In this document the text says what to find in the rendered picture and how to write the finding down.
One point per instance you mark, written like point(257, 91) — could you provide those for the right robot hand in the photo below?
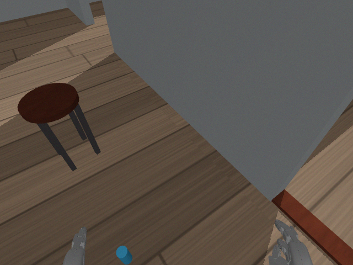
point(295, 251)

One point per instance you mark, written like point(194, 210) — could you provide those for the can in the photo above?
point(124, 255)

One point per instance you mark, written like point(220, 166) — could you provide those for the stool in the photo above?
point(52, 102)

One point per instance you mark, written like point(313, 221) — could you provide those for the left robot hand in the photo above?
point(76, 255)

